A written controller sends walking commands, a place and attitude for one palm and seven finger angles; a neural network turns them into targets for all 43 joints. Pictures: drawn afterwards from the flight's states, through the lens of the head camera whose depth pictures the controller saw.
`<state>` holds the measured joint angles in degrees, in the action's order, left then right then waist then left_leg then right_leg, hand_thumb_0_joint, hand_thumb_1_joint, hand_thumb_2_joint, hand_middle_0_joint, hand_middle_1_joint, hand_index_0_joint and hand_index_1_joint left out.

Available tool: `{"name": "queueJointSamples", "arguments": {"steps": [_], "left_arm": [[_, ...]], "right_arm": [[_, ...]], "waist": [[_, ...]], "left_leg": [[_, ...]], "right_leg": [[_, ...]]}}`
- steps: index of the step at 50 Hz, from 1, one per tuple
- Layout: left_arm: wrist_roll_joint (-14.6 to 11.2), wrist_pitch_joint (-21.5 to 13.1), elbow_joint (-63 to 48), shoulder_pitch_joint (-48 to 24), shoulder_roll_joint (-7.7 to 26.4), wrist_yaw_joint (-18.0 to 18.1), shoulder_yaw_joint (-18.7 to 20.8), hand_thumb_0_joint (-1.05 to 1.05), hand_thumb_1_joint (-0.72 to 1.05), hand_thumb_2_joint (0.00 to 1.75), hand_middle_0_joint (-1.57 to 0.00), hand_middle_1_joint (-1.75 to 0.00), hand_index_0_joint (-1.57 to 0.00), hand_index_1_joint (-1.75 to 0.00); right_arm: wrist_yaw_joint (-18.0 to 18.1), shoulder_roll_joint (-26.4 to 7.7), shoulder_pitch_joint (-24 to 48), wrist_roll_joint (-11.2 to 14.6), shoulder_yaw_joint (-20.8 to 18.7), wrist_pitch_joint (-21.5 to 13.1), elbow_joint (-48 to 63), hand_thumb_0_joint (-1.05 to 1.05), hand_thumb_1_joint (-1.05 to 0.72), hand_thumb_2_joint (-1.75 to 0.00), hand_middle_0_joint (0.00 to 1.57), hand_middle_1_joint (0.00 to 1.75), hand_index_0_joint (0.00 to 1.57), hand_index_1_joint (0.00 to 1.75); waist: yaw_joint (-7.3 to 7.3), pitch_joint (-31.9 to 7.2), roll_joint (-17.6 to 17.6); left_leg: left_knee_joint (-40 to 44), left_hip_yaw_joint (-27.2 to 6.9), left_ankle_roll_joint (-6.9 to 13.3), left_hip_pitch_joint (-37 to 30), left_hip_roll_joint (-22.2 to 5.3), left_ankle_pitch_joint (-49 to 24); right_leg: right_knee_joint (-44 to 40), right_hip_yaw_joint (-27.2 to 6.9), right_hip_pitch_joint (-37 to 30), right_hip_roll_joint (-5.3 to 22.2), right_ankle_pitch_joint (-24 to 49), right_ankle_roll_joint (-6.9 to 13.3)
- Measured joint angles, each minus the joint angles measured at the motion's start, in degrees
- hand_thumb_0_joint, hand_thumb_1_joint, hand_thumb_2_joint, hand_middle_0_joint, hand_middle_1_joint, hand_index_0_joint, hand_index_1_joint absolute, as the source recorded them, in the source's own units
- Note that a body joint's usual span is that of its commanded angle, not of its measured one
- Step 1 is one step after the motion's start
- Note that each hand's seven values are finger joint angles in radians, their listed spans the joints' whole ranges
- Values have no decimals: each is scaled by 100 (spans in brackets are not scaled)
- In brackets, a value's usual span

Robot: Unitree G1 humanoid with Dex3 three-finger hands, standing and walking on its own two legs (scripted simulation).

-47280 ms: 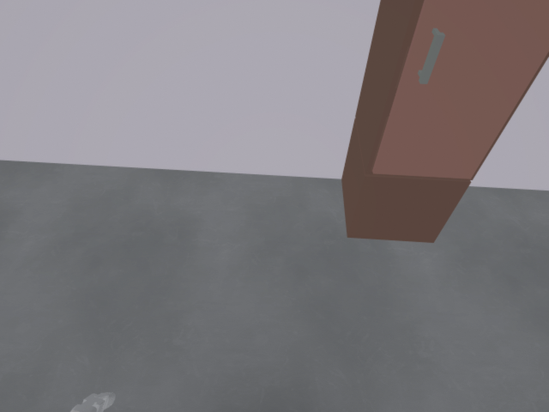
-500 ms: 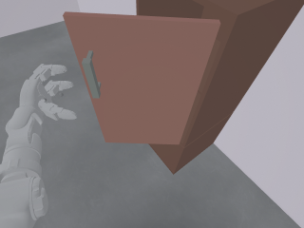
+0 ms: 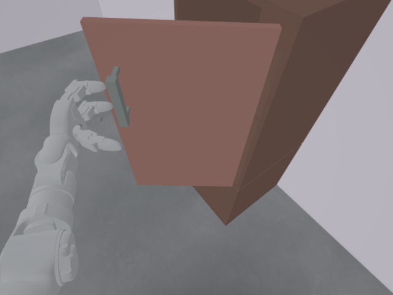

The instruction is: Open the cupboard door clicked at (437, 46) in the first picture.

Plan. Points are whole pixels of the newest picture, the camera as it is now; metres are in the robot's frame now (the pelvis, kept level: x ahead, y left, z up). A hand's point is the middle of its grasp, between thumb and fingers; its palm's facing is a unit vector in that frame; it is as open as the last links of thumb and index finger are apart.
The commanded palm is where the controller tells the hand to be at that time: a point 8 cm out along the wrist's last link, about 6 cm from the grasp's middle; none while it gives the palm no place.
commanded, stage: slide the fingers in behind the handle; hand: left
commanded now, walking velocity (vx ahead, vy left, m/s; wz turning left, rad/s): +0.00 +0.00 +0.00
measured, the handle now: (120, 97) +0.50 +0.16 +0.12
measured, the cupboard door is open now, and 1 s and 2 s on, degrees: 52 54 54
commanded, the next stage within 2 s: close the thumb around the handle in 1.10 s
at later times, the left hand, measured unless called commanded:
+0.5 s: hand (115, 121) +0.44 +0.16 +0.11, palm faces +0.02 -1.00 +0.00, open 14.1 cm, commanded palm +0.41 +0.20 +0.12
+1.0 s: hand (123, 123) +0.43 +0.14 +0.11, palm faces +0.01 -1.00 -0.01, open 14.1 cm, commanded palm +0.40 +0.19 +0.12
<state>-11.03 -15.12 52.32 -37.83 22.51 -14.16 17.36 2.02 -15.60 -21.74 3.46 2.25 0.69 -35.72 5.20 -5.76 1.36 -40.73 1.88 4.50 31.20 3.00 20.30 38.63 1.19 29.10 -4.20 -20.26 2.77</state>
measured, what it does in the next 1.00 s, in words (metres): stands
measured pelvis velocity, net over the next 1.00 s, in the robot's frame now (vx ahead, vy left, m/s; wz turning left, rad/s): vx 0.00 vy -0.02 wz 0.01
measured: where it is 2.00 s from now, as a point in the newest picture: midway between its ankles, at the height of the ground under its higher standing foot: outside the picture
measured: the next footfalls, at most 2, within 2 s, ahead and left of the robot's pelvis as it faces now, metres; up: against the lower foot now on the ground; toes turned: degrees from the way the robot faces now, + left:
none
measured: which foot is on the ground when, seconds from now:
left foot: down 0.00-1.00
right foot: down 0.00-1.00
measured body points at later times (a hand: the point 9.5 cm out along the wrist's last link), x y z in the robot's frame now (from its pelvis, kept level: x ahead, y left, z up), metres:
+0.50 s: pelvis -0.01 -0.01 +0.00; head +0.04 -0.01 +0.45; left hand +0.43 +0.21 +0.12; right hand +0.07 -0.28 -0.12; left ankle -0.01 +0.06 -0.72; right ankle -0.02 -0.09 -0.72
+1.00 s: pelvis +0.00 -0.02 +0.00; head +0.04 -0.02 +0.45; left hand +0.42 +0.20 +0.11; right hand +0.08 -0.28 -0.11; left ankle -0.01 +0.06 -0.72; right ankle -0.02 -0.09 -0.72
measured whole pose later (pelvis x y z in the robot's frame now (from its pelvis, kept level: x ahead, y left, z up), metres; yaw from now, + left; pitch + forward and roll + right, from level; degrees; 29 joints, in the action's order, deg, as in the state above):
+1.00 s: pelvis +0.00 -0.02 +0.00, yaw +1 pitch +9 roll -1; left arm -10.5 -13.6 47.9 -35.6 17.6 -8.3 12.3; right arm 1.5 -15.2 -19.2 3.9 1.7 -0.1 -36.1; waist 4.3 -4.9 1.4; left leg -39.9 1.1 3.2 28.9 2.4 20.1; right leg 38.1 1.9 26.9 -4.9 -20.3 4.2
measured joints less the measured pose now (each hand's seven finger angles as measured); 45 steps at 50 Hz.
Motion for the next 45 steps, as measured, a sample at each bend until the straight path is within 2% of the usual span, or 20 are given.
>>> {"name": "queueJointSamples", "arguments": {"steps": [4, 10, 15, 18, 22, 30, 39, 45], "left_arm": [[-15, 102, -72, 67, -27, 31, -182, -1, -50, 30, -30, -120, -30, -120], [-62, 142, -202, 93, -250, 149, -361, -1, -50, 30, -30, -120, -30, -120], [23, 88, 37, -102, -255, 339, -306, -1, -50, 30, -29, -120, -30, -120], [77, 46, 172, -244, -192, 379, -406, -1, -50, 30, -29, -120, -30, -120], [27, -5, 247, -324, -204, 381, -406, -1, -50, 30, -29, -120, -29, -121], [2, -6, 213, -226, -312, 328, -394, -1, -50, 30, -29, -120, -28, -120], [11, 47, -396, 270, -510, 542, -396, -1, -50, 30, -29, -119, -27, -120], [72, 106, -454, 258, -491, 576, -462, -1, -50, 30, -29, -119, -28, -120]], "right_arm": [[11, 10, -39, 35, -15, 23, -32, 0, -90, -90, 20, 30, 21, 30], [16, -5, 68, 37, -42, -10, -102, 1, -90, -90, 20, 30, 21, 30], [27, 12, 211, 29, -10, -64, -112, 0, -90, -90, 20, 30, 21, 30], [21, 8, 242, 33, -13, -114, -80, 0, -90, -90, 20, 30, 21, 30], [11, -20, 243, 31, -28, -147, -101, 0, -90, -90, 20, 30, 21, 30], [-16, -14, 140, 40, -26, -114, -140, 0, -90, -90, 20, 30, 21, 30], [-85, 5, 86, 22, -74, -87, -62, 1, -90, -90, 20, 30, 20, 30], [-66, 56, 175, 37, -40, -62, -47, 1, -90, -90, 20, 30, 21, 30]], "waist": [[-38, 15, 19], [-92, 57, 30], [-69, 99, -36], [-47, 137, -48], [-44, 146, -26], [-39, 71, -27], [-62, 31, 39], [-85, 78, -9]], "left_leg": [[-6, -50, -13, -66, -2, 9], [13, -94, -34, -103, 12, -30], [-4, -108, -57, -78, 7, -55], [-32, -132, -77, -29, 3, -66], [-49, -137, -94, 14, -3, -65], [-29, -101, -111, -45, -39, -18], [59, -32, -119, -190, -66, 7], [73, -63, -130, -237, -66, -5]], "right_leg": [[-27, 48, -93, -5, -8, 19], [-34, 94, -135, 8, 8, 39], [16, 114, -97, 5, 11, 69], [43, 142, -55, 2, 14, 89], [67, 149, -8, -3, 10, 105], [53, 106, -48, -41, -20, 127], [-8, 24, -157, -69, -27, 132], [-32, 53, -216, -71, -21, 145]]}}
